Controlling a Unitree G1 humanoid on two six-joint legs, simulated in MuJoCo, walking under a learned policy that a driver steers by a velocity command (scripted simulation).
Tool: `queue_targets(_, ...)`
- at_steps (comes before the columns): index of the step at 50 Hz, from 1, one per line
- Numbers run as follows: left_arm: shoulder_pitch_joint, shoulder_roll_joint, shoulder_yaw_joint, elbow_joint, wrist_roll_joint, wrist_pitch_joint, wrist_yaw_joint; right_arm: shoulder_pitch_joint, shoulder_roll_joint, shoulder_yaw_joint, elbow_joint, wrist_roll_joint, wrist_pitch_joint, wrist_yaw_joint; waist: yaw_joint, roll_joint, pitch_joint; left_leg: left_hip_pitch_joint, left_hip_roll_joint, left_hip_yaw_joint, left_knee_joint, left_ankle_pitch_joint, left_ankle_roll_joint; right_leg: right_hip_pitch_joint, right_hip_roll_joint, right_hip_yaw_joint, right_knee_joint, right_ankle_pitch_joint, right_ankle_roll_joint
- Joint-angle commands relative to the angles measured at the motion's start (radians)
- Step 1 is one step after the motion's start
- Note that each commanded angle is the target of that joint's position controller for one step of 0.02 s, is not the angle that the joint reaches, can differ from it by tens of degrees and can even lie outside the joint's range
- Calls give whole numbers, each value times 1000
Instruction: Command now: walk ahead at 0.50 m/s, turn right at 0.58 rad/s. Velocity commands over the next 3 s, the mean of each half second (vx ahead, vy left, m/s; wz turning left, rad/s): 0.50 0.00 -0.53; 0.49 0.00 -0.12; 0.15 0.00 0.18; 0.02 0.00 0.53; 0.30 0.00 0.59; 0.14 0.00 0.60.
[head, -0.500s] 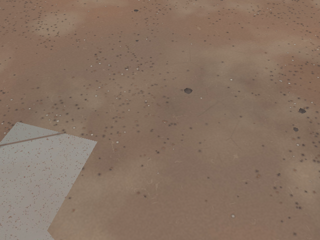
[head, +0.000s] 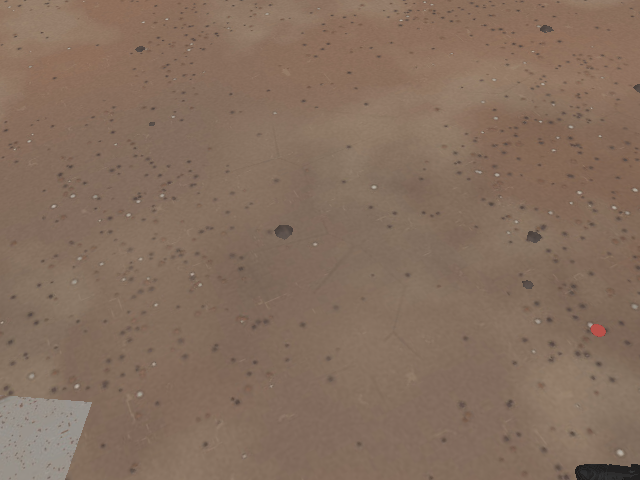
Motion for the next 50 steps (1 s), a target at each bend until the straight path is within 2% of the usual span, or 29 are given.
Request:
queue_targets(1,9,171,44,-66,-5,-10,14,-87,-35,-3,-78,8,-12,5,9,-130,-20,106,-75,54,-206,153,-6,-55,-193,152,-84,191,-131)
queue_targets(4,43,173,45,-54,-10,-5,17,-136,-63,-10,-108,17,-24,18,26,-144,-16,138,-94,32,-290,154,9,-2,-229,227,-34,136,-120)
queue_targets(6,38,170,45,-57,-11,2,24,-125,-90,-20,-115,18,-35,27,11,-155,-19,168,-97,14,-330,94,29,48,-254,289,19,118,-108)
queue_targets(8,10,169,46,-67,-6,11,28,-50,-110,-32,-101,19,-45,28,-33,-183,-36,268,-108,30,-361,18,58,63,-252,324,87,165,-90)
queue_targets(9,-8,145,37,-78,-4,13,26,45,-131,-46,-78,11,-50,23,-82,-176,-86,412,-105,42,-393,22,84,42,-202,304,181,228,-63)
queue_targets(10,-25,94,17,-101,8,10,20,191,-178,-61,-62,-4,-53,15,-149,-107,-213,662,29,-72,-369,-2,143,-66,-143,236,425,163,-26)
queue_targets(11,109,29,-3,-125,-12,0,20,324,-263,-84,-39,-21,-43,11,-115,195,-364,1046,266,-493,-419,-155,302,-427,5,104,777,-215,51)
queue_targets(12,148,98,1,-114,-27,-5,22,324,-199,-70,-34,4,-37,18,-107,274,-360,1068,338,-727,-502,-375,333,-602,-47,114,959,-397,61)
queue_targets(13,61,176,20,-110,-26,2,21,272,-118,-50,-54,13,-29,15,-129,138,-217,941,299,-587,-522,-421,286,-652,-96,115,1023,-310,68)
queue_targets(14,-13,182,23,-125,-13,9,21,222,-92,-39,-62,8,-19,12,-120,46,-129,804,257,-431,-529,-328,248,-627,-138,72,1016,-227,72)
queue_targets(15,-57,168,25,-140,0,10,18,184,-74,-32,-56,4,-13,13,-99,19,-59,679,210,-325,-558,-215,234,-595,-166,61,964,-174,73)
queue_targets(16,-58,152,28,-144,-1,15,13,164,-59,-25,-51,-2,-13,12,-72,39,-33,608,173,-241,-584,-146,218,-551,-195,58,925,-141,69)
queue_targets(18,-37,101,18,-143,-10,23,7,177,-61,-27,-29,0,-22,19,-56,62,-23,539,135,-145,-630,-67,229,-497,-203,33,875,-118,67)
queue_targets(20,-58,78,10,-153,-5,27,9,199,-88,-36,-4,5,-31,25,-50,44,-12,535,140,-90,-657,25,255,-519,-202,36,804,-81,72)
queue_targets(24,-154,67,-2,-174,7,13,0,218,-120,-41,29,16,-22,22,-63,22,-9,591,130,11,-668,153,253,-544,-211,0,578,88,82)
queue_targets(27,-265,46,-14,-196,3,-2,-17,260,-138,-39,53,27,-7,18,-107,27,15,595,105,73,-661,141,227,-485,-201,-67,401,195,81)
queue_targets(30,-350,50,-16,-228,-8,-8,-32,319,-159,-39,81,35,9,20,-137,39,42,649,136,67,-644,121,222,-462,-180,-99,303,160,72)
queue_targets(32,-371,67,-11,-245,-9,-11,-39,332,-171,-41,97,42,22,19,-128,58,50,703,167,57,-614,168,212,-445,-165,-109,254,88,46)
queue_targets(34,-290,101,7,-229,-1,-14,-40,310,-191,-44,104,48,33,13,-59,74,5,723,164,84,-501,395,188,-297,-121,-141,186,55,8)
queue_targets(35,-156,138,29,-185,7,-14,-34,304,-182,-39,106,50,37,10,12,57,-78,691,123,130,-345,531,165,-98,-87,-166,142,97,-21)
queue_targets(36,16,198,55,-142,14,-9,-22,296,-149,-24,92,36,33,6,86,19,-197,526,79,168,-112,424,125,188,-167,-72,179,136,-64)
queue_targets(37,124,312,76,-129,32,-4,-10,354,-41,12,47,11,14,11,70,-225,-325,118,-69,191,290,-87,57,550,-441,377,142,65,-204)
queue_targets(38,146,269,62,-124,19,-6,-12,363,-66,12,61,23,-11,17,73,-271,-429,-23,-116,25,463,-497,58,591,-527,661,7,9,-271)
queue_targets(39,85,210,40,-121,16,-9,-17,291,-135,-11,39,52,-19,24,63,-205,-278,-114,-54,8,517,-444,66,480,-484,509,0,9,-222)
queue_targets(40,19,172,28,-125,10,-10,-19,231,-131,-9,26,53,-20,24,37,-163,-176,-105,-11,34,477,-356,72,338,-429,352,-11,69,-184)
queue_targets(41,-44,142,19,-126,11,-11,-25,208,-117,-11,28,36,-14,20,2,-111,-112,-66,17,43,414,-290,66,206,-381,259,-44,123,-160)
queue_targets(43,-102,113,12,-125,17,-22,-30,244,-93,-14,41,25,13,19,-58,-135,-72,50,47,36,342,-207,53,48,-332,165,-119,176,-146)
queue_targets(45,-99,130,18,-104,17,-38,-28,249,-64,-10,42,22,32,15,-78,-124,-56,66,44,43,296,-155,36,-3,-326,113,-162,233,-163)
queue_targets(50,-65,156,22,-51,22,-30,-1,103,-25,4,2,4,30,15,-52,-102,-2,88,6,72,-36,64,15,-24,-276,-50,-140,532,-119)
